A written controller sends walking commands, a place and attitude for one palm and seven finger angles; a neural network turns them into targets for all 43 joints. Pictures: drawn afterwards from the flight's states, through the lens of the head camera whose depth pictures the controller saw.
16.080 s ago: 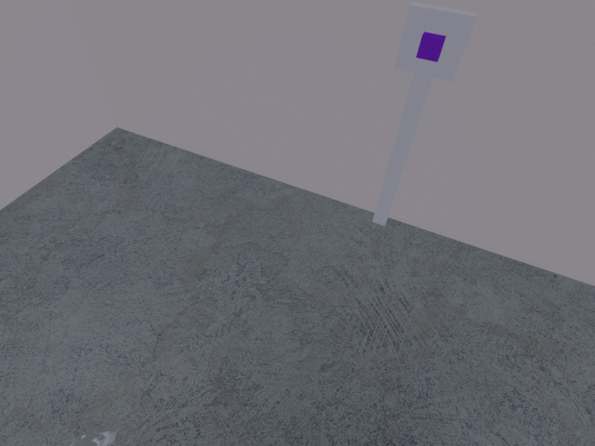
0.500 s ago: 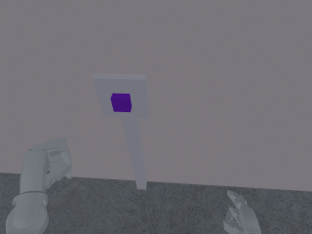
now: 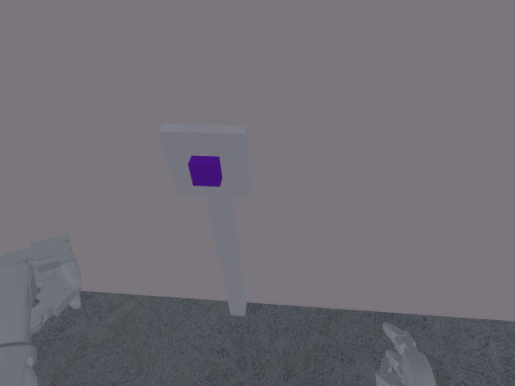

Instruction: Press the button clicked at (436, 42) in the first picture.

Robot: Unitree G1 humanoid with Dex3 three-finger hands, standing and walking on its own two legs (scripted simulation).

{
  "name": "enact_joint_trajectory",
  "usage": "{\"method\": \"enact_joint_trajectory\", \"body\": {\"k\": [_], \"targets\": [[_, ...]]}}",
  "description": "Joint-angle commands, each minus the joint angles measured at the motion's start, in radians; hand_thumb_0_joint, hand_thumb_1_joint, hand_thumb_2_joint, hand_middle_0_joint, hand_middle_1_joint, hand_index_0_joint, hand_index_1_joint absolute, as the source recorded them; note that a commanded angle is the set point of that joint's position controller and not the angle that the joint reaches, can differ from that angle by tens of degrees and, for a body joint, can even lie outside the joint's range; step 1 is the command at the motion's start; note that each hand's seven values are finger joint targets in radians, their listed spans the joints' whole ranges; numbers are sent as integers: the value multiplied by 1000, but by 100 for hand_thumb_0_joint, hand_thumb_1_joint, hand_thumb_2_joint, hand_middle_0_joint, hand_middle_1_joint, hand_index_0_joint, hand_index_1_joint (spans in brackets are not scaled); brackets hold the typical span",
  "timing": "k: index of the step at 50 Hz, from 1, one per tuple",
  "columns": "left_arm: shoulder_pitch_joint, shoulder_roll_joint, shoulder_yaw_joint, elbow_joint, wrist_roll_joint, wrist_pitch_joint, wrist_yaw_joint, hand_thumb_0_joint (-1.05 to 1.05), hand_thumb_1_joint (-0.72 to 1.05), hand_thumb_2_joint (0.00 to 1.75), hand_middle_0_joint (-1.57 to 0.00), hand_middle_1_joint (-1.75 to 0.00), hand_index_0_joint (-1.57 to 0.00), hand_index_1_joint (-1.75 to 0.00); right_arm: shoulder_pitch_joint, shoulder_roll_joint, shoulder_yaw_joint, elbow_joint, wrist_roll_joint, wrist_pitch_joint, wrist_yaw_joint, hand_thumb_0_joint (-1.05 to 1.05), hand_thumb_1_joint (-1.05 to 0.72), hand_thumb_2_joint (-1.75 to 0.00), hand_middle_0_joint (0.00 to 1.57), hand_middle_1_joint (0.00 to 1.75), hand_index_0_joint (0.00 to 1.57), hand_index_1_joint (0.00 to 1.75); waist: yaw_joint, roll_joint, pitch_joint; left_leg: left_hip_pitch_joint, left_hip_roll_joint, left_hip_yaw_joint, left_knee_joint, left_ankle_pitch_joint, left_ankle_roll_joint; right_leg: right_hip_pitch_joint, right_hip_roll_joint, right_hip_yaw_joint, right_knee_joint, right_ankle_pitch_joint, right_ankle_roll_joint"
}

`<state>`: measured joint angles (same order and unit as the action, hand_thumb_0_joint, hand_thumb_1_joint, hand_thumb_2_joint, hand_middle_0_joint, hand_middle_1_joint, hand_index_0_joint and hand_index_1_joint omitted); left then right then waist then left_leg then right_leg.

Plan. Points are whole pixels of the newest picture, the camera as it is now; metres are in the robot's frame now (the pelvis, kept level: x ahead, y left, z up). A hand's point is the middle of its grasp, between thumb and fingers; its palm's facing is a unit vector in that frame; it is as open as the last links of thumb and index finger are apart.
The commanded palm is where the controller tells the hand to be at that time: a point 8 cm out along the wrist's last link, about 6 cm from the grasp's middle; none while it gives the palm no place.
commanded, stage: draw the hand back to the body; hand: left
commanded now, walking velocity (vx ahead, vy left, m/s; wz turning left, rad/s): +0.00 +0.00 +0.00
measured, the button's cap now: (206, 170) +0.52 +0.19 +0.04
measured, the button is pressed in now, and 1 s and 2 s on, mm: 0 0 0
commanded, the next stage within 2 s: step back with the hand held close in 0.04 s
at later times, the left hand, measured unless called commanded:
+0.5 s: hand (68, 299) +0.16 +0.25 +0.15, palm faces +0.30 -0.81 -0.51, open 3.1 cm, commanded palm +0.10 +0.29 +0.17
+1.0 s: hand (9, 364) +0.09 +0.26 +0.16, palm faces +0.39 -0.80 -0.45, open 3.1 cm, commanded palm +0.02 +0.30 +0.17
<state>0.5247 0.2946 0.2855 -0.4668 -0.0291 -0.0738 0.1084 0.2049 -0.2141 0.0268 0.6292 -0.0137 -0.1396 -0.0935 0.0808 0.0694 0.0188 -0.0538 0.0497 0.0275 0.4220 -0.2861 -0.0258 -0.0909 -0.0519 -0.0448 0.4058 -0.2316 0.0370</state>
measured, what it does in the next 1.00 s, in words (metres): shifts its weight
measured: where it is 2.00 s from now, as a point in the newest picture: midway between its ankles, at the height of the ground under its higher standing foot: outside the picture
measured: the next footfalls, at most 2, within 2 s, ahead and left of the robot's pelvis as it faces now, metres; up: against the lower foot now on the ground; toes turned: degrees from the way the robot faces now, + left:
right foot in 1.62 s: -0.27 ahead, -0.11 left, +0.00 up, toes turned -4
left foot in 1.78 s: -0.17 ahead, +0.10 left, +0.00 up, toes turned -1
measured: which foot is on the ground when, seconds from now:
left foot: down 0.00-1.00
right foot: down 0.00-1.00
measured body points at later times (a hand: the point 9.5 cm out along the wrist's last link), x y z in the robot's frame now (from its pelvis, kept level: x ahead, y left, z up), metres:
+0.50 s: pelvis -0.03 +0.01 +0.00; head -0.01 +0.00 +0.45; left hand +0.14 +0.29 +0.18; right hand +0.14 -0.23 -0.09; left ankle -0.03 +0.13 -0.74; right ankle +0.00 -0.14 -0.74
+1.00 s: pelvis -0.11 +0.02 -0.01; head -0.09 +0.03 +0.43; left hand +0.06 +0.30 +0.18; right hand +0.06 -0.22 -0.09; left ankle -0.03 +0.13 -0.74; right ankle -0.01 -0.14 -0.74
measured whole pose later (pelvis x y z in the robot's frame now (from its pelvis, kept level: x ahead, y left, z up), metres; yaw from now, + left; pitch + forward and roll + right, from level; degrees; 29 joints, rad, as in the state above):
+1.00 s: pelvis -0.11 +0.02 -0.01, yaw +0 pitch +0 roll -2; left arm 0.60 0.37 0.37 -0.58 0.00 -0.24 0.17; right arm 0.22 -0.21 0.00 0.57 0.00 -0.07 -0.09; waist -0.01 0.00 0.02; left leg -0.41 0.04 0.01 0.60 -0.19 0.01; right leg -0.40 -0.04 -0.01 0.51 -0.17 0.04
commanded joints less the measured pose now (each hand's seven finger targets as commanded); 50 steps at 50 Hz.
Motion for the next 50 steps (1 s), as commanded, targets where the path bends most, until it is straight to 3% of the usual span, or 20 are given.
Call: {"method": "enact_joint_trajectory", "body": {"k": [1, 7, 8, 9, 10, 11, 13, 16, 17, 21, 27, 31, 35, 42, 47, 50], "targets": [[-68, 183, 124, -228, -1, -75, 24, 0, 90, 90, -130, -150, -130, -150, -137, -93, -38, -165, -4, -75, -12, 0, -90, -90, 20, 30, 20, 30, 1, -8, -49, -56, -37, 20, -64, 230, 34, 33, 52, -14, -59, 173, -40], [-60, 168, 117, -216, -3, -79, 23, 0, 90, 90, -130, -150, -130, -150, -134, -90, -39, -162, -3, -80, -10, 0, -90, -90, 20, 30, 20, 30, -4, -7, -23, -60, -34, 23, -67, 227, 32, 23, 51, -13, -62, 171, -39], [-126, 162, 103, -191, -1, -75, 24, 0, 90, 90, -130, -150, -130, -150, -131, -95, -37, -153, -3, -75, -11, 0, -90, -90, 20, 30, 20, 30, -15, -17, -5, -66, -36, 22, -74, 206, 31, 11, 53, -15, -69, 145, -38], [-198, 251, 214, -245, -9, -116, 26, 0, 90, 90, -130, -150, -130, -150, -124, -122, -38, -193, -2, -38, -1, 0, -90, -90, 20, 30, 20, 30, -62, -49, 75, -159, -21, 25, -43, 138, 49, -101, 9, 61, -128, 165, -35], [-99, 196, 170, -161, -5, -119, 18, 0, 90, 90, -130, -150, -130, -150, -126, -109, -41, -176, 0, -15, 0, 0, -90, -90, 20, 30, 20, 30, -64, -106, 49, -147, -26, 15, -24, 131, 50, -109, -8, 51, -136, 151, -36], [-75, 198, 173, -175, -3, -126, 15, 0, 90, 90, -130, -150, -130, -150, -136, -114, -46, -188, -3, 1, 1, 0, -90, -90, 20, 30, 20, 30, -61, -103, 41, -148, -31, 16, -22, 140, 50, -116, -9, 53, -138, 165, -38], [-7, 177, 151, -194, -1, -138, 14, 0, 90, 90, -130, -150, -130, -150, -129, -119, -51, -195, -7, 27, 5, 0, -90, -90, 20, 30, 20, 30, -68, -51, -37, -142, -23, 14, -25, 195, 47, -79, -13, 34, -98, 211, -36], [58, 201, 175, -248, -3, -147, 19, 0, 90, 90, -130, -150, -130, -150, -132, -124, -64, -215, -5, 54, 5, 0, -90, -90, 20, 30, 20, 30, -68, -14, -137, -134, -11, 8, -28, 323, 45, -22, -2, 13, -33, 317, -28], [80, 206, 182, -252, -5, -147, 22, 0, 90, 90, -130, -150, -130, -150, -128, -120, -65, -225, -1, 61, 6, 0, -90, -90, 20, 30, 20, 30, -68, -26, -166, -135, -6, 7, -25, 352, 42, -8, -1, 7, -15, 335, -25], [118, 235, 214, -289, -11, -150, 30, 0, 90, 90, -130, -150, -130, -150, -132, -119, -77, -245, 5, 82, 2, 0, -90, -90, 20, 30, 20, 30, -67, -33, -204, -156, 2, 1, -7, 421, 36, -2, 2, 2, 32, 413, -19], [114, 230, 208, -300, -6, -161, 42, 0, 90, 90, -130, -150, -130, -150, -123, -121, -82, -251, 11, 79, -3, 0, -90, -90, 20, 30, 20, 30, -72, -15, -161, -256, 18, -10, -30, 298, 44, -27, 9, 8, 64, 319, -12], [99, 231, 208, -316, 1, -175, 49, 0, 90, 90, -130, -150, -130, -150, -121, -128, -84, -249, 11, 67, -4, 0, -90, -90, 20, 30, 20, 30, -74, -1, -128, -368, 22, -20, -49, 103, 60, -23, 11, 32, 70, 208, -11], [92, 224, 204, -315, 8, -190, 59, 0, 90, 90, -130, -150, -130, -150, -107, -124, -79, -249, 13, 51, -1, 0, -90, -90, 20, 30, 20, 30, -79, -40, -96, -438, 10, -21, -38, -94, 65, -63, -5, 63, 36, 64, -17], [46, 232, 200, -317, 17, -219, 78, 0, 90, 90, -130, -150, -130, -150, -79, -125, -75, -224, 7, 29, -10, 0, -90, -90, 20, 30, 20, 30, -91, -54, -63, -387, 0, -34, 22, -204, 55, -243, -25, 90, -57, -222, -32], [54, 237, 206, -319, 17, -233, 88, 0, 90, 90, -130, -150, -130, -150, -78, -125, -75, -217, 8, 12, -14, 0, -90, -90, 20, 30, 20, 30, -93, -26, -80, -403, 21, -72, -19, -199, 60, -224, 3, 65, -3, -179, -25], [67, 231, 217, -323, 27, -243, 84, 0, 90, 90, -130, -150, -130, -150, -96, -139, -77, -225, 8, -1, -12, 0, -90, -90, 20, 30, 20, 30, -86, 94, -83, -604, 96, -151, -161, -282, 102, -30, 73, 33, 188, -31, -5]]}}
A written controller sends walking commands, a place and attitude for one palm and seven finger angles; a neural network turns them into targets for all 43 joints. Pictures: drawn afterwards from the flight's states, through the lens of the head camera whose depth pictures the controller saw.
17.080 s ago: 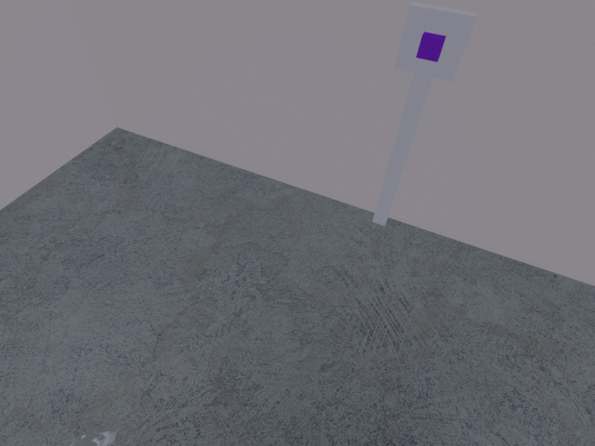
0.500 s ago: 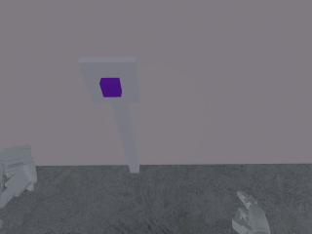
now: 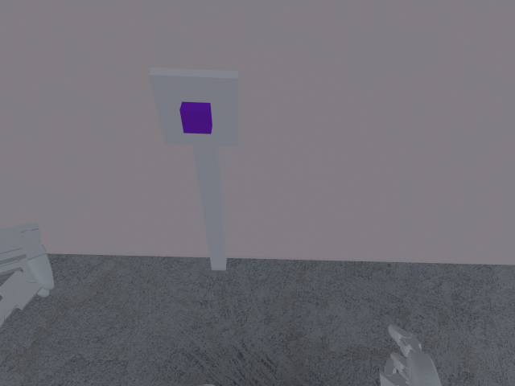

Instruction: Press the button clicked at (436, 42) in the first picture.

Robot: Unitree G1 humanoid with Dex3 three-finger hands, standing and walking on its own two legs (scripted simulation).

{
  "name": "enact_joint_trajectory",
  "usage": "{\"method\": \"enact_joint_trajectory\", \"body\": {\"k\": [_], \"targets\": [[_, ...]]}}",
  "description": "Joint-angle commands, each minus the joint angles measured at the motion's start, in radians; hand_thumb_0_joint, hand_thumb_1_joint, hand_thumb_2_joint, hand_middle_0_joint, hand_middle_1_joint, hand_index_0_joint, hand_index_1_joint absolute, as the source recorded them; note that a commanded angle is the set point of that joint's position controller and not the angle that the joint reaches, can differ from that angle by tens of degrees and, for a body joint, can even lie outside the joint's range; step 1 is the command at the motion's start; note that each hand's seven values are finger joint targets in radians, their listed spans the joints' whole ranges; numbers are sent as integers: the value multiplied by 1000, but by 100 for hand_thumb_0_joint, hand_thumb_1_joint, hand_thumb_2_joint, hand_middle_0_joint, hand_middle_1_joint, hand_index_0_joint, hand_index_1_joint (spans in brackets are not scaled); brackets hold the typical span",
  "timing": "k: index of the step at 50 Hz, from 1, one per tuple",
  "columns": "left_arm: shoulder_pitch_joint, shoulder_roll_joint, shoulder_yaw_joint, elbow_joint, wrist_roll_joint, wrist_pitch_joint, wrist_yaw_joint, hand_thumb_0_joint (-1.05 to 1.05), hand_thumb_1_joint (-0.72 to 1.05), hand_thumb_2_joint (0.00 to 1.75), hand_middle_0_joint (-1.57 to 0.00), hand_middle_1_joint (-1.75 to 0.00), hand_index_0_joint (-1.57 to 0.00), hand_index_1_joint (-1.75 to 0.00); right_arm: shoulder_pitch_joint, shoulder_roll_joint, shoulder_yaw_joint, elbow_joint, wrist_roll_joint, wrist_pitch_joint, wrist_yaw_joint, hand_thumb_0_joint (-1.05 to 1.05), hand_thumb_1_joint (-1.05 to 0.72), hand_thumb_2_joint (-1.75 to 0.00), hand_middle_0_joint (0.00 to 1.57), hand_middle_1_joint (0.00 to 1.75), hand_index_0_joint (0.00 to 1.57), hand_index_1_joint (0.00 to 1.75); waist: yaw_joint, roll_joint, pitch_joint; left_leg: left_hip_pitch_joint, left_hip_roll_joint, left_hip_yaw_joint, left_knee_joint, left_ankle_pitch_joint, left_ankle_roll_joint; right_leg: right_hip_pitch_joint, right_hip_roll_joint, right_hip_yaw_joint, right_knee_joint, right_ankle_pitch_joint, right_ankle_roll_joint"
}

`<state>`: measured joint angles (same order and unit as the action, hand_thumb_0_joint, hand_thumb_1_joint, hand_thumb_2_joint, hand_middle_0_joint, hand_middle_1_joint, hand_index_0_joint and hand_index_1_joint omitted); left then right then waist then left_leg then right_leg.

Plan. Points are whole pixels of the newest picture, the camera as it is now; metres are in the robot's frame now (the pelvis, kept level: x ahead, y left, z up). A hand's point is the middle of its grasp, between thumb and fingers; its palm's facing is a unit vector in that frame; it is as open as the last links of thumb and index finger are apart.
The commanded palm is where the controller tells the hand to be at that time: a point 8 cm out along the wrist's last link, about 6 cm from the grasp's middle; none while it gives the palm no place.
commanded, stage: step back with the hand held close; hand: left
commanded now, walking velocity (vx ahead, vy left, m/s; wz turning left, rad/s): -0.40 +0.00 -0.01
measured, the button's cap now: (197, 117) +0.63 +0.17 +0.06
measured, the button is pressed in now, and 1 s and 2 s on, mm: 0 0 0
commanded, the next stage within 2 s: stop stepping back and stand still in 0.44 s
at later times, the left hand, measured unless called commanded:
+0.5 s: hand out of the picture +0.11 +0.25 +0.18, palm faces +0.41 -0.81 -0.42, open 3.1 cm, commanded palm +0.05 +0.28 +0.19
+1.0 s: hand out of the picture +0.04 +0.20 +0.17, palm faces +0.30 -0.83 -0.46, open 3.1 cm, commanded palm -0.03 +0.25 +0.19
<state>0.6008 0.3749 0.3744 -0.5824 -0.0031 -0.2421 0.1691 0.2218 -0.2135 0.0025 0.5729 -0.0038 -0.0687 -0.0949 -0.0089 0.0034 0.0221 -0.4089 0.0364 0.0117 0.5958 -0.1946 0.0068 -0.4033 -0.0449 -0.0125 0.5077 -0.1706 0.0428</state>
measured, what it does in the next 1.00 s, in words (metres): walks backwards: right foot, then left foot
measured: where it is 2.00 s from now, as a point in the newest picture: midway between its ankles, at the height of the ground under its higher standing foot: outside the picture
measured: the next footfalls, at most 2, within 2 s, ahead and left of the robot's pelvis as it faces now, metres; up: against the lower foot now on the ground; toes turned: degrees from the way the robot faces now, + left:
right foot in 0.62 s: -0.16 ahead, -0.12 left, +0.00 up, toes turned -5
left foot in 0.78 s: -0.06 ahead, +0.08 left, +0.00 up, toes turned -2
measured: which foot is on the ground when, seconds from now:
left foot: down 0.00-0.62, up 0.64-0.76, down 0.78-0.98, up 1.00-1.00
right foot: down 0.00-0.32, up 0.34-0.60, down 0.62-1.00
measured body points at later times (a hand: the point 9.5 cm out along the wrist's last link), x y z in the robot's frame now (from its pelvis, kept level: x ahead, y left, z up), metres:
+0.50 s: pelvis -0.08 +0.00 +0.01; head -0.06 +0.03 +0.46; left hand +0.08 +0.29 +0.20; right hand +0.11 -0.21 -0.06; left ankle +0.02 +0.10 -0.73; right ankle -0.15 -0.13 -0.67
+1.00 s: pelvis -0.17 -0.02 +0.01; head -0.17 -0.02 +0.46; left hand +0.02 +0.25 +0.19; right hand -0.04 -0.28 -0.07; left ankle -0.10 +0.08 -0.72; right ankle -0.20 -0.12 -0.73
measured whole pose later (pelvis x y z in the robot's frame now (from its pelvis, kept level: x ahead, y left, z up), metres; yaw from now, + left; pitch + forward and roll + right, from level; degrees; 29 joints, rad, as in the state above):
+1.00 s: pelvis -0.17 -0.02 +0.01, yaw -2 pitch +1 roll +0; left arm 0.65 0.40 0.36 -0.55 -0.03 -0.20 0.15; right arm 0.28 -0.22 0.01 0.63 -0.01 -0.12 -0.08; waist -0.05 -0.02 -0.05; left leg -0.36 -0.02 0.02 0.52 -0.23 0.02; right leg -0.21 0.01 -0.05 0.51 -0.32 -0.03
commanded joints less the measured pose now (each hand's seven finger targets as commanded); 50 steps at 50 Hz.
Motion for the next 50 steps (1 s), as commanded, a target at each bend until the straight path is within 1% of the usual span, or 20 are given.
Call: {"method": "enact_joint_trajectory", "body": {"k": [1, 5, 7, 10, 13, 14, 16, 17, 18, 20, 27, 29, 31, 32, 35, 41, 43, 46, 48, 50], "targets": [[-2, 156, 135, -209, 5, -78, 19, 0, 90, 90, -130, -150, -130, -150, -128, -137, -52, -174, 1, -78, -10, 0, -90, -90, 20, 30, 20, 30, 10, 197, -103, -313, 142, -171, -372, -383, 88, 360, 90, -10, 179, -13, -6], [8, 158, 168, -208, 27, -110, -1, 0, 90, 90, -130, -150, -130, -150, -132, -140, -64, -172, -11, -105, 3, 0, -90, -90, 20, 30, 20, 30, 19, 179, -65, -495, 146, -159, -297, -486, 116, 454, 96, 65, 224, 44, -16], [10, 176, 169, -222, 1, -115, -7, 0, 90, 90, -130, -150, -130, -150, -108, -118, -61, -149, -16, -104, 10, 0, -90, -90, 20, 30, 20, 30, 3, 16, -105, -241, 41, -80, -123, -255, 51, 244, 3, 184, 36, 182, -60], [-12, 195, 149, -232, -21, -94, 2, 0, 90, 90, -130, -150, -130, -150, -99, -96, -70, -113, -9, -81, 24, 0, -90, -90, 20, 30, 20, 30, 4, -169, -191, 82, -68, 3, 206, -170, -23, -45, -200, 328, -216, 10, -160], [-20, 182, 144, -212, -18, -70, 11, 0, 90, 90, -130, -150, -130, -150, -115, -75, -55, -103, -16, -47, 21, 0, -90, -90, 20, 30, 20, 30, -8, -185, -136, 122, -38, -29, 109, -155, -10, -86, -172, 231, -183, 61, -144], [-18, 180, 146, -206, -22, -69, 10, 0, 90, 90, -130, -150, -130, -150, -121, -83, -53, -103, -14, -42, 15, 0, -90, -90, 20, 30, 20, 30, -15, -135, -115, 136, -29, -31, -70, -90, 1, -78, -104, 174, -130, 21, -97], [-41, 177, 134, -253, -11, -90, 3, 0, 90, 90, -130, -150, -130, -150, -151, -139, -69, -132, -11, -51, -1, 0, -90, -90, 20, 30, 20, 30, -3, 197, -117, -45, 189, -250, -321, 27, 82, 93, 93, 28, 163, -19, -12], [-5, 174, 158, -224, -5, -103, -7, 0, 90, 90, -130, -150, -130, -150, -137, -133, -72, -124, -21, -72, 1, 0, -90, -90, 20, 30, 20, 30, -6, 324, -194, -190, 297, -350, -465, -219, 133, 248, 151, 26, 461, -209, -7], [-16, 174, 164, -239, -5, -103, -4, 0, 90, 90, -130, -150, -130, -150, -134, -120, -75, -127, -36, -87, 3, 0, -90, -90, 20, 30, 20, 30, -2, 306, -162, -249, 345, -413, -480, -289, 186, 199, 150, 78, 638, -269, -15], [-25, 148, 129, -262, -20, -96, 2, 0, 90, 90, -130, -150, -130, -150, -121, -108, -79, -99, -30, -107, 20, 0, -90, -90, 20, 30, 20, 30, 9, 140, -150, -10, 288, -283, -337, 0, 175, 7, 114, 90, 579, -316, -26], [-26, 140, 68, -266, -48, -48, -9, 0, 90, 90, -130, -150, -130, -150, -121, -108, -50, -60, -39, -122, 45, 0, -90, -90, 20, 30, 20, 30, 11, 251, -194, 183, 205, -175, -368, 78, 80, 139, 113, -28, -12, -293, -44], [20, 189, 104, -258, -53, -49, -22, 0, 90, 90, -130, -150, -130, -150, -114, -105, -49, -88, -28, -99, 43, 0, -90, -90, 20, 30, 20, 30, 9, 144, -180, 206, 85, -54, -266, -58, 7, 168, 55, -8, -268, -151, -76], [40, 284, 199, -264, -64, -53, -5, 0, 90, 90, -130, -150, -130, -150, -136, -98, -39, -99, -34, -68, 38, 0, -90, -90, 20, 30, 20, 30, 14, -79, -198, 244, -37, 40, 109, -89, -48, -44, -213, 211, -349, -144, -182], [16, 249, 167, -240, -67, -39, -2, 0, 90, 90, -130, -150, -130, -150, -125, -92, -36, -97, -25, -67, 31, 0, -90, -90, 20, 30, 20, 30, 16, -144, -199, 171, -52, 1, 235, -131, -46, -43, -260, 227, -311, -158, -216], [53, 196, 153, -188, -52, -6, 9, 0, 90, 90, -130, -150, -130, -150, -128, -79, -21, -111, 0, -65, 17, 0, -90, -90, 20, 30, 20, 30, -8, -142, -132, -10, -12, -20, 136, -96, -12, 169, -203, 139, -155, 255, -174], [32, 185, 108, -169, -44, -23, 6, 0, 90, 90, -130, -150, -130, -150, -90, -136, -28, -103, -4, -109, 1, 0, -90, -90, 20, 30, 20, 30, 0, 176, -184, 297, 105, -160, -207, 391, 43, 125, 21, -24, 42, 37, -29], [16, 169, 87, -214, -39, -30, 3, 0, 90, 90, -130, -150, -130, -150, -89, -136, -33, -100, -8, -124, 4, 0, -90, -90, 20, 30, 20, 30, -1, 201, -140, 190, 155, -269, -348, 58, 49, 150, 56, -29, 103, -240, -29], [22, 189, 117, -203, -29, -22, 11, 0, 90, 90, -130, -150, -130, -150, -106, -136, -34, -111, -7, -117, 2, 0, -90, -90, 20, 30, 20, 30, 0, 136, -55, -45, 111, -195, -395, -378, 56, 283, 39, -34, -41, -226, -56], [58, 186, 125, -163, -28, -23, 10, 0, 90, 90, -130, -150, -130, -150, -99, -125, -42, -118, -14, -102, 7, 0, -90, -90, 20, 30, 20, 30, -6, 20, -59, -49, 8, -91, -181, -311, 19, 227, -43, 101, -188, -385, -110], [57, 181, 124, -141, -35, -23, 11, 0, 90, 90, -130, -150, -130, -150, -75, -123, -57, -96, -10, -81, 17, 0, -90, -90, 20, 30, 20, 30, 8, -213, -12, -99, -47, -22, 284, -172, -7, 79, -294, 437, -378, -565, -238]]}}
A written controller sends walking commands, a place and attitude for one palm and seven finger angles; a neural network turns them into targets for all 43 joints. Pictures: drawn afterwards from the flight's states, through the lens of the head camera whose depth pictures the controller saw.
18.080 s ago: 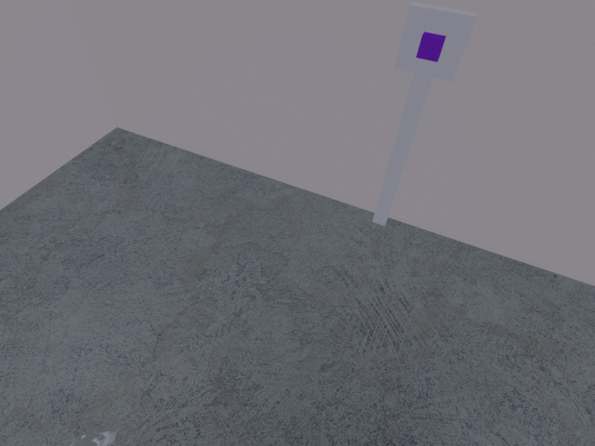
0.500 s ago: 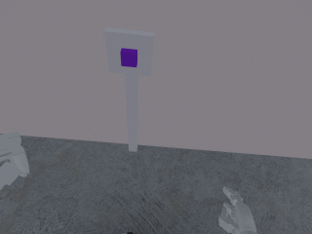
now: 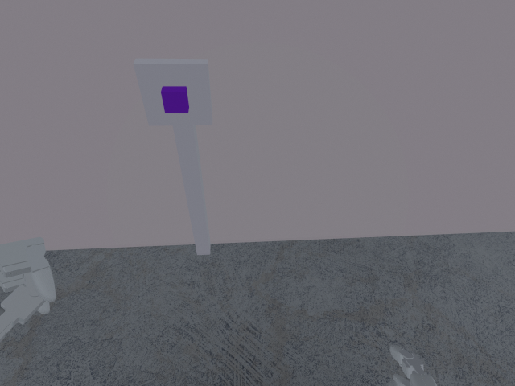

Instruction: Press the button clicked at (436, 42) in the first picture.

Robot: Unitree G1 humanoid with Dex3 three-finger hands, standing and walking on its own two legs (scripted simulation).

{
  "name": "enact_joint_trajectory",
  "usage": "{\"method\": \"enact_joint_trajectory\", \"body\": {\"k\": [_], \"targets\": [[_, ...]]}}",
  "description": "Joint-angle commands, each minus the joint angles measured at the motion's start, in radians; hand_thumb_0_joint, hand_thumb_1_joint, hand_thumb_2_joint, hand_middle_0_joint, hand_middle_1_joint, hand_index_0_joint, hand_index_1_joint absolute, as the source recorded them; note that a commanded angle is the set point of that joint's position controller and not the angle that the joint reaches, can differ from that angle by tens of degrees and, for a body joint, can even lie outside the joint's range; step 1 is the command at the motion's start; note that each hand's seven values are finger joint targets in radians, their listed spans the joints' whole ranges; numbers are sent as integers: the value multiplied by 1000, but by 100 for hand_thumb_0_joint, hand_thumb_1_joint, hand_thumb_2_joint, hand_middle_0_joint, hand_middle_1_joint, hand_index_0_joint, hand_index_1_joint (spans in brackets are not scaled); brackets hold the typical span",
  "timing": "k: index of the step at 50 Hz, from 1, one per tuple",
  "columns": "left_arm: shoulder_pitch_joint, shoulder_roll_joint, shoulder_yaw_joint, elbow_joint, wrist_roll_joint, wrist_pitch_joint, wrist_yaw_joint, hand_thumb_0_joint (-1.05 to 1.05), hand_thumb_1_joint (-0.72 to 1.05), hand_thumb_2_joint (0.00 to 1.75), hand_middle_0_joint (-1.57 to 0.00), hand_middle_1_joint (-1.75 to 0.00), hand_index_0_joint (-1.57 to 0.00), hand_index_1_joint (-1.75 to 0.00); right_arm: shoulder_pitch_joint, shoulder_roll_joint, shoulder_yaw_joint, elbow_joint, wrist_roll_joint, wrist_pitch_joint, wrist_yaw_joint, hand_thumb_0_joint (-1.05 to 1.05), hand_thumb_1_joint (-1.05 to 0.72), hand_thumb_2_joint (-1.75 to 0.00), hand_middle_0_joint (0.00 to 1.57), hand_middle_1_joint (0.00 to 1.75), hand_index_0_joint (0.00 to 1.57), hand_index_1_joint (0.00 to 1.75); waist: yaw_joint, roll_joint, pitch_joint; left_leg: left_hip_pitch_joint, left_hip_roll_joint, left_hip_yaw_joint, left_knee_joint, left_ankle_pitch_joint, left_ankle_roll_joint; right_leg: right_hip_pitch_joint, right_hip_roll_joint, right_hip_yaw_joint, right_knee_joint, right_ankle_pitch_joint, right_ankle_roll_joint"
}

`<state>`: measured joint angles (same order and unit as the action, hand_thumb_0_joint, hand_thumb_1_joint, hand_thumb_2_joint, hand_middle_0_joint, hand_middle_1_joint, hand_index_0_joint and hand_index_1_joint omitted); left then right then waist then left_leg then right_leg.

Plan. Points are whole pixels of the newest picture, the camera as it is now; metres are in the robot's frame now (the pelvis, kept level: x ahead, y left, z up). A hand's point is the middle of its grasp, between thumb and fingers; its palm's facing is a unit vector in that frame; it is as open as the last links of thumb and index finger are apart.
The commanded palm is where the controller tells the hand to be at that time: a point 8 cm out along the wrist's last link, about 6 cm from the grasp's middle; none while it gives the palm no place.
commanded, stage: stop stepping back and stand still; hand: left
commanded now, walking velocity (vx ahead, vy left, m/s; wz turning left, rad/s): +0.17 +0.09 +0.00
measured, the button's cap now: (175, 99) +0.79 +0.22 +0.05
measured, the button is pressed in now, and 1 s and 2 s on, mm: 0 0 0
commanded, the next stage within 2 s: let the arm hang, fingers relaxed in 0.58 s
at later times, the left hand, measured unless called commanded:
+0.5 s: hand (11, 297) +0.19 +0.26 +0.16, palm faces +0.35 -0.82 -0.45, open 3.1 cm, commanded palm +0.13 +0.31 +0.18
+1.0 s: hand out of the picture +0.00 +0.22 -0.17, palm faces +0.06 -0.98 -0.20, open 3.3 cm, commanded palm none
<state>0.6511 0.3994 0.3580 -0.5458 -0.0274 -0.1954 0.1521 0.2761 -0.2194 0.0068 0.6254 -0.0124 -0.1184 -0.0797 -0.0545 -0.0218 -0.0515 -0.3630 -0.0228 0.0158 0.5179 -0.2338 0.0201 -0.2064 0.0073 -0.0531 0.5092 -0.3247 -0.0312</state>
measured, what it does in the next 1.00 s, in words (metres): steps on the spot: left foot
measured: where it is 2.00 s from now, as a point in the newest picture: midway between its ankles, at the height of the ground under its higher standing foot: outside the picture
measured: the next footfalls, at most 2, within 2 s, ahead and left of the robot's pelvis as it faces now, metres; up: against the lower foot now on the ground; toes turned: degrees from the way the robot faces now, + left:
left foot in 0.22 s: +0.07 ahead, +0.14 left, +0.00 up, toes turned +3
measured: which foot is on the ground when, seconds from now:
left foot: up 0.00-0.20, down 0.22-1.00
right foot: down 0.00-1.00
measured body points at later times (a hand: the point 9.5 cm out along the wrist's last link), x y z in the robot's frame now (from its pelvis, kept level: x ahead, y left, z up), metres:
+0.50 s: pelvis +0.00 +0.03 +0.00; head +0.00 +0.03 +0.45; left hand +0.16 +0.31 +0.19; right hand +0.18 -0.18 -0.07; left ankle +0.03 +0.14 -0.74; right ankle -0.04 -0.10 -0.74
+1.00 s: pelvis -0.04 +0.03 +0.00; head -0.02 +0.05 +0.45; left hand +0.00 +0.27 -0.16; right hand +0.02 -0.23 -0.13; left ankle +0.03 +0.14 -0.74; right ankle -0.04 -0.10 -0.74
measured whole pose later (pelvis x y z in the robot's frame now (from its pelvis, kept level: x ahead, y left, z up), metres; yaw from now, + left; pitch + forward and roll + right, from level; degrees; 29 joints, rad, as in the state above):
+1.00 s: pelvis -0.04 +0.03 +0.00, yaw +1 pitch -1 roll -1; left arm 0.30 0.20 0.03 0.91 0.00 0.06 0.03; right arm 0.24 -0.25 0.00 0.95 -0.03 0.03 0.00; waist -0.02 -0.02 0.03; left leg -0.35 0.02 0.03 0.53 -0.17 0.02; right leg -0.23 -0.03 -0.06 0.53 -0.28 0.01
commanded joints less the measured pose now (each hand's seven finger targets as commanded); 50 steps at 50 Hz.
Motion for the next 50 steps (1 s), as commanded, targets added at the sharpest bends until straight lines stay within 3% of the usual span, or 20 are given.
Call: {"method": "enact_joint_trajectory", "body": {"k": [1, 2, 4, 7, 8, 10, 11, 12, 14, 20, 25, 33, 34, 35, 36, 38, 40, 42, 46, 50], "targets": [[-35, 156, 148, -178, -10, -79, 31, 0, 90, 90, -130, -150, -130, -150, -123, -130, -61, -139, -5, -28, 8, 0, -90, -90, 20, 30, 20, 30, 37, -138, 55, -215, 20, -36, 474, -133, -24, -77, -360, 481, -353, -272, -179], [-66, 144, 133, -172, -11, -89, 30, 0, 90, 90, -130, -150, -130, -150, -114, -119, -55, -133, -3, -33, 11, 0, -90, -90, 20, 30, 20, 30, 29, -82, 50, -247, 53, -60, 463, -131, -19, -13, -353, 398, -298, -102, -176], [-93, 132, 114, -131, 4, -99, 28, 0, 90, 90, -130, -150, -130, -150, -118, -102, -42, -127, -2, -42, 6, 0, -90, -90, 20, 30, 20, 30, 26, -52, 45, -154, 76, -26, 304, -98, -7, -20, -297, 260, -230, 108, -131], [-103, 120, 92, -125, 7, -96, 31, 0, 90, 90, -130, -150, -130, -150, -134, -91, -37, -128, -1, -61, -6, 0, -90, -90, 20, 30, 20, 30, 41, -67, 50, 60, 42, 53, 27, -19, 10, -78, -232, 176, -183, 105, -74], [-106, 113, 83, -145, 6, -95, 30, 0, 90, 90, -130, -150, -130, -150, -133, -98, -42, -132, -1, -67, -6, 0, -90, -90, 20, 30, 20, 30, 45, -39, 48, 117, 41, 44, -50, 7, 15, -84, -204, 164, -153, 108, -49], [-121, 126, 88, -214, 3, -106, 27, 0, 90, 90, -130, -150, -130, -150, -136, -125, -53, -152, 2, -75, -7, 0, -90, -90, 20, 30, 20, 30, 54, 78, 15, 184, 118, -46, -88, 164, 38, -76, -115, 108, -55, 172, 11], [-116, 134, 91, -219, 2, -105, 24, 0, 90, 90, -130, -150, -130, -150, -136, -133, -57, -160, 9, -75, -8, 0, -90, -90, 20, 30, 20, 30, 58, 78, -9, 213, 157, -96, -78, 258, 45, -78, -81, 87, -17, 197, 29], [-77, 141, 114, -213, 4, -107, 21, 0, 90, 90, -130, -150, -130, -150, -126, -113, -42, -154, 5, -73, -7, 0, -90, -90, 20, 30, 20, 30, 52, 143, -22, 208, 162, -108, -96, 321, 50, -80, -57, 46, 17, 207, 39], [-86, 139, 117, -227, 5, -107, 16, 0, 90, 90, -130, -150, -130, -150, -129, -105, -34, -154, 4, -72, -2, 0, -90, -90, 20, 30, 20, 30, 52, 153, -35, 171, 185, -129, -122, 375, 50, -43, -30, 2, 55, 172, 51], [-16, 109, 117, -170, -10, -92, 12, 0, 90, 90, -130, -150, -130, -150, -131, -98, -38, -158, 8, -64, 12, 0, -90, -90, 20, 30, 20, 30, 45, 18, -76, 158, 106, -24, -39, 278, 0, 24, -77, 87, -88, 347, 23], [-36, 110, 107, -196, -13, -79, 11, 0, 90, 90, -130, -150, -130, -150, -154, -95, -31, -171, 5, -51, 6, 0, -90, -90, 20, 30, 20, 30, 46, 80, -58, 174, 109, -33, -90, 224, -3, -5, -58, 71, -109, 267, 31], [-52, 108, 97, -198, -8, -71, 17, 0, 90, 90, -130, -150, -130, -150, -160, -97, -29, -176, 4, -56, -7, 0, -90, -90, 20, 30, 20, 30, 49, 85, -28, 140, 105, -46, -152, 65, -2, 3, -44, 55, -155, 156, 36], [-173, 15, -257, 651, 79, 93, -123, 0, 90, 90, -130, -150, -130, -150, -211, -319, -96, 91, 12, -79, 91, 0, -90, -90, 20, 30, 20, 30, 22, 125, 49, 42, 144, -80, 8, 257, 11, -116, -119, 23, 2, 248, 12], [-181, 5, -232, 669, 61, 168, -142, 0, 90, 90, -126, -146, -126, -146, -141, -245, -90, 72, 25, 1, 93, 0, -90, -90, 20, 30, 20, 30, 36, 119, -33, 102, 144, -62, -1, 294, 4, -106, -110, 64, -15, 197, 13], [-206, -19, -249, 702, 68, 177, -146, 0, 90, 90, -123, -142, -123, -142, -122, -230, -83, 70, 13, 18, 90, 0, -90, -90, 20, 30, 20, 30, 39, 49, -58, 99, 164, -85, -1, 304, 18, -106, -84, 39, 17, 129, 10], [-250, -6, -254, 803, 64, 186, -149, 0, 90, 90, -115, -134, -115, -134, -138, -228, -59, 62, 3, 52, 85, 0, -90, -90, 20, 30, 20, 30, 54, -36, -30, 14, 176, -147, -58, 166, 51, -56, -65, 35, 20, 26, 8], [-311, 24, -262, 939, 67, 186, -150, 0, 90, 90, -108, -126, -108, -126, -149, -225, -54, 93, -8, 71, 84, 0, -90, -90, 20, 30, 20, 30, 59, -151, -3, 23, 135, -126, -42, 105, 37, -56, -100, 80, -54, 46, -13], [-362, 20, -286, 1080, 61, 196, -145, 0, 90, 90, -101, -118, -101, -118, -139, -194, -45, 135, -14, 98, 87, 0, -90, -90, 20, 30, 20, 30, 43, -93, 47, 64, 107, -93, -33, 59, 18, -128, -134, 110, -104, -22, -33], [-370, -1, -317, 1313, 52, 206, -137, 0, 90, 90, -86, -102, -86, -102, -97, -157, -29, 221, -18, 124, 82, 0, -90, -90, 20, 30, 20, 30, 48, 105, 73, 52, 119, -115, -135, -37, 11, -85, -100, 91, -112, -69, -17], [-310, -53, -300, 1471, 54, 200, -135, 0, 90, 90, -71, -86, -71, -86, -54, -123, -35, 294, -18, 124, 66, 0, -90, -90, 20, 30, 20, 30, 60, 184, 49, 53, 119, -112, -182, -119, 11, -18, -94, 81, -135, -25, -25]]}}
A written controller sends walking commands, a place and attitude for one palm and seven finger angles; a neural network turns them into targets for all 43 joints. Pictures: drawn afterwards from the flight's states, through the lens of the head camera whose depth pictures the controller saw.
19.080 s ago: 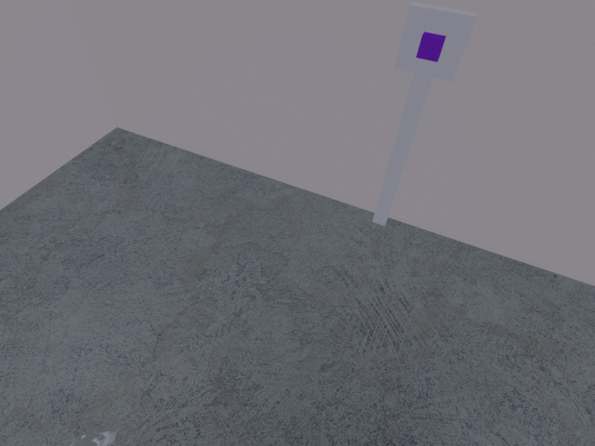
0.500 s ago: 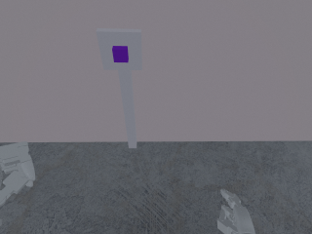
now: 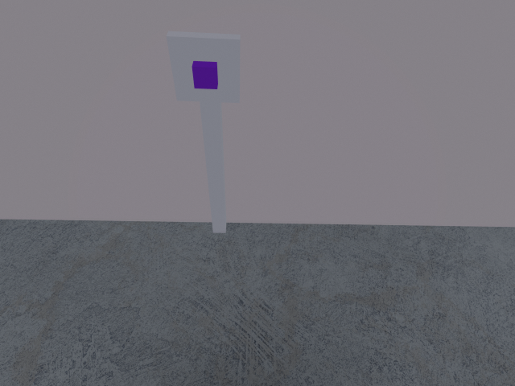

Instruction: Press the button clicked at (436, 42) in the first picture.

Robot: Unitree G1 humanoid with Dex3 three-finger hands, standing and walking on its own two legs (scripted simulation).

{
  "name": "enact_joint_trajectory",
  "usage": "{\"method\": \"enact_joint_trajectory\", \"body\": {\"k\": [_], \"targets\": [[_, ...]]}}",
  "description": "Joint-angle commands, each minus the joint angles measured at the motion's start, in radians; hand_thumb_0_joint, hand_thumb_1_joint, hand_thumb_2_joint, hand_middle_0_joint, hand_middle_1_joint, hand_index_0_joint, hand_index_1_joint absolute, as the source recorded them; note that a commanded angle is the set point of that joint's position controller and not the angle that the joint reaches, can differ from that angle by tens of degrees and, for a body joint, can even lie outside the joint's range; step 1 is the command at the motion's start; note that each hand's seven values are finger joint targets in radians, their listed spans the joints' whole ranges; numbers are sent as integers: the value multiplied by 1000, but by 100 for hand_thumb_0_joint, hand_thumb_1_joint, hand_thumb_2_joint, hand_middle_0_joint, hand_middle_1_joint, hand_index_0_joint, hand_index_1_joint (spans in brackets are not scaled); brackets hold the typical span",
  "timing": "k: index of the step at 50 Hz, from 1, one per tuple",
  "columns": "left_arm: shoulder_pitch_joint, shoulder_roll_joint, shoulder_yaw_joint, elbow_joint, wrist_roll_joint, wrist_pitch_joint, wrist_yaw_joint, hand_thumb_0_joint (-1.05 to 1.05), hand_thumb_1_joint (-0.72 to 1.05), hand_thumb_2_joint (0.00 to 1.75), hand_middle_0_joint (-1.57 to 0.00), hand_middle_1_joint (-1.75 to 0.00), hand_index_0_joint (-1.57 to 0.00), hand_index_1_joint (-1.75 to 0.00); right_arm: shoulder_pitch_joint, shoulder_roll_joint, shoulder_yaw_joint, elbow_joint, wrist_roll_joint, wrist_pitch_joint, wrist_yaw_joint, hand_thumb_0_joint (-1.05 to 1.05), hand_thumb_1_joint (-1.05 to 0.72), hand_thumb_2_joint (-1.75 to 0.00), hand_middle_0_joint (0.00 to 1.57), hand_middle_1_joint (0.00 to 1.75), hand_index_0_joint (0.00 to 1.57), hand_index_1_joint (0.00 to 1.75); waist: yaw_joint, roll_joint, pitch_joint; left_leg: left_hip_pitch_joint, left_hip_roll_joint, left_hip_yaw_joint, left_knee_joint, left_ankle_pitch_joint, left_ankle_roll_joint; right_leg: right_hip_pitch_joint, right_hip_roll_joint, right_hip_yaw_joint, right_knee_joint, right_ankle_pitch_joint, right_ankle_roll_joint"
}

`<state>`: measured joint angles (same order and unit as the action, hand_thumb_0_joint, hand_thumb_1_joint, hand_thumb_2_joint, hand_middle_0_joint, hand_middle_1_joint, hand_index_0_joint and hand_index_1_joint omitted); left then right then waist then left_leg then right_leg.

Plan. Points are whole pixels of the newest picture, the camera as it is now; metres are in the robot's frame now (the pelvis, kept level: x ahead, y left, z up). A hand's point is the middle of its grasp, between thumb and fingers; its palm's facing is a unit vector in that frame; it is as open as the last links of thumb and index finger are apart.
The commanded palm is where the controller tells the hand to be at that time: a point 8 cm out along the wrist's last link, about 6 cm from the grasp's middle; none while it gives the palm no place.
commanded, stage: let the arm hang, fingers relaxed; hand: left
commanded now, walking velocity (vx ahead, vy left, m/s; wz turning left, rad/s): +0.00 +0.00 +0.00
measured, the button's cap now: (205, 74) +0.83 +0.17 +0.05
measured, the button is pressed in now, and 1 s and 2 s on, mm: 0 0 0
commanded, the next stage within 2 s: stand and wait in 0.78 s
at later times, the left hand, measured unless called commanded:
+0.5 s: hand out of the picture -0.01 +0.17 -0.17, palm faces +0.03 -0.97 -0.22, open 7.1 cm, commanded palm none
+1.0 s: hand out of the picture +0.02 +0.16 -0.17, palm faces +0.03 -0.98 -0.21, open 7.3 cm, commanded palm none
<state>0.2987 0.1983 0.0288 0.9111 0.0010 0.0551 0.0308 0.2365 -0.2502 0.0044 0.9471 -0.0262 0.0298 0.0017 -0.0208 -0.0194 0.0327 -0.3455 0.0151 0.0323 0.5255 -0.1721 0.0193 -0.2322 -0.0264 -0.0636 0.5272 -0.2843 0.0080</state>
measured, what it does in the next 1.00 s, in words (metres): stands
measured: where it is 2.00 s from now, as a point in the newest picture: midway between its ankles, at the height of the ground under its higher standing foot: outside the picture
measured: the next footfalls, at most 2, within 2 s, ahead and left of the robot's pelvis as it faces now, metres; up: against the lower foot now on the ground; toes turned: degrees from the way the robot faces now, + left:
none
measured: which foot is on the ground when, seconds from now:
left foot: down 0.00-1.00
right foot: down 0.00-1.00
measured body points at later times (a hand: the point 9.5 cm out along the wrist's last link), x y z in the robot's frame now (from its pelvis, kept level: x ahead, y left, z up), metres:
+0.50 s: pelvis +0.01 -0.01 +0.01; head +0.01 -0.02 +0.46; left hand -0.01 +0.23 -0.15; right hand +0.00 -0.22 -0.16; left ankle +0.07 +0.11 -0.73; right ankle +0.00 -0.13 -0.73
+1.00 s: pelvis +0.03 -0.02 +0.01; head +0.05 -0.03 +0.46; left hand +0.02 +0.21 -0.15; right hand +0.02 -0.24 -0.16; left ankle +0.07 +0.11 -0.73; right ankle +0.00 -0.13 -0.73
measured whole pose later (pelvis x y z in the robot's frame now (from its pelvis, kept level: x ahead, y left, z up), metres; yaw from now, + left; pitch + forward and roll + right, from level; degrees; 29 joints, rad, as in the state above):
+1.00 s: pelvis +0.03 -0.02 +0.01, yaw +0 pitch -1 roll +0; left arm 0.27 0.16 0.02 1.15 0.01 0.00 0.03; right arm 0.26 -0.14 -0.01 1.14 -0.02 0.02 -0.03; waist -0.01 0.02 0.06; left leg -0.24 0.03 0.03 0.42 -0.16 -0.01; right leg -0.12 0.00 -0.07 0.42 -0.27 -0.02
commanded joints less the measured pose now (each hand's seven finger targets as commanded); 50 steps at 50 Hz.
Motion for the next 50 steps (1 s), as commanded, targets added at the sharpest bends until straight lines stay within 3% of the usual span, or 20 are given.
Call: {"method": "enact_joint_trajectory", "body": {"k": [1, 11, 14, 20, 24, 32, 34, 50], "targets": [[48, 156, 30, 38, 25, -53, -12, 0, 90, 90, -68, -82, -68, -82, -6, -99, -37, -15, -2, -21, -17, 0, -90, -90, 20, 30, 20, 30, 29, 162, -24, 46, 83, -128, -183, -173, 12, 4, -59, 88, -166, -58, -66], [68, 141, 11, 184, 13, -56, -6, 0, 90, 90, -31, -42, -31, -42, 107, -56, -47, 111, 9, -11, -27, 0, -90, -90, 20, 30, 20, 30, 15, 20, 33, 105, 81, -105, -174, -138, 12, -55, -75, 79, -223, -125, -71], [67, 124, 10, 200, 12, -54, -2, 0, 90, 90, -20, -30, -20, -30, 122, -31, -44, 131, 6, -10, -28, 0, -90, -90, 20, 30, 20, 30, 9, 14, 53, 115, 78, -99, -170, -124, 9, -80, -78, 77, -223, -143, -69], [65, 95, 7, 211, 13, -53, 4, 0, 90, 90, -20, -30, -20, -30, 124, 9, -38, 150, 4, -9, -27, 0, -90, -90, 20, 30, 20, 30, 11, -5, 88, 110, 72, -83, -162, -89, 5, -96, -84, 84, -229, -134, -65], [60, 79, 7, 209, 13, -55, 5, 0, 90, 90, -20, -30, -20, -30, 116, 19, -35, 154, 3, -15, -29, 0, -90, -90, 20, 30, 20, 30, 13, 49, 71, 103, 81, -94, -186, -71, 5, -60, -74, 72, -199, -68, -57], [40, 62, 8, 208, 13, -61, 7, 0, 90, 90, -20, -30, -20, -30, 98, 31, -33, 155, 5, -22, -32, 0, -90, -90, 20, 30, 20, 30, 16, 34, 62, 121, 81, -78, -173, 13, -3, -23, -80, 71, -206, 13, -52], [35, 62, 10, 207, 11, -62, 7, 0, 90, 90, -20, -30, -20, -30, 97, 29, -33, 158, 5, -23, -33, 0, -90, -90, 20, 30, 20, 30, 16, 59, 54, 127, 82, -75, -172, 24, -4, -12, -81, 72, -208, 25, -53], [21, 75, 11, 213, 9, -71, 8, 0, 90, 90, -20, -30, -20, -30, 72, 4, -36, 164, 9, -27, -39, 0, -90, -90, 20, 30, 20, 30, 12, 23, 13, 190, 95, -64, -155, 127, -5, 38, -84, 75, -218, 153, -52]]}}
